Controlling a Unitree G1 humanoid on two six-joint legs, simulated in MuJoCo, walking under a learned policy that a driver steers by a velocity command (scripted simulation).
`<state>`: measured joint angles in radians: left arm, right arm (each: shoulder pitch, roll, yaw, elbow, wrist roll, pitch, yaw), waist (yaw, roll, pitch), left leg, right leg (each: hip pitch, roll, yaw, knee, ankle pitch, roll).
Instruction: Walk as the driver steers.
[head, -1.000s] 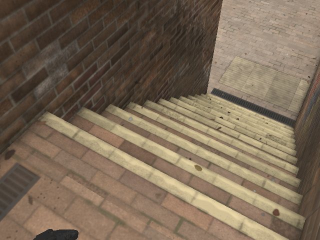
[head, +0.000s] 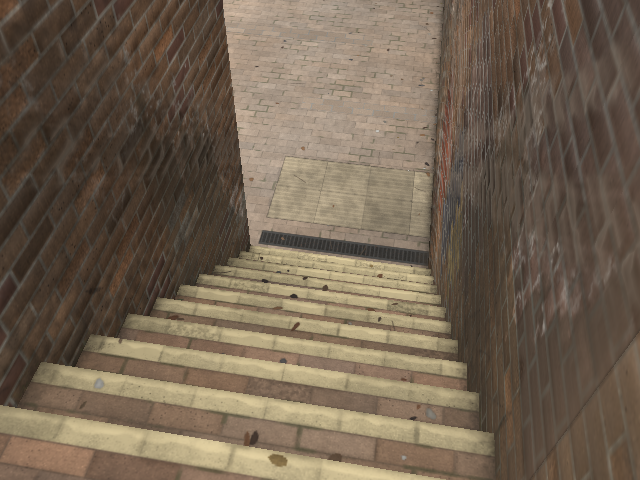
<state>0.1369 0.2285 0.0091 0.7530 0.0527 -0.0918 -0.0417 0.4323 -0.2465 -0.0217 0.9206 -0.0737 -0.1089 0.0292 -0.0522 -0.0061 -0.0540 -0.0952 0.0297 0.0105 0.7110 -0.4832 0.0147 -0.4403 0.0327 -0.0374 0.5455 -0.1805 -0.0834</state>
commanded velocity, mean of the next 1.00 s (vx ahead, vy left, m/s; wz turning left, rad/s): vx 0.14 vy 0.00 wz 0.36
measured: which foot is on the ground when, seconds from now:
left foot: up 0.00-0.38, down 0.40-1.00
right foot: down 0.00-0.42, up 0.44-1.00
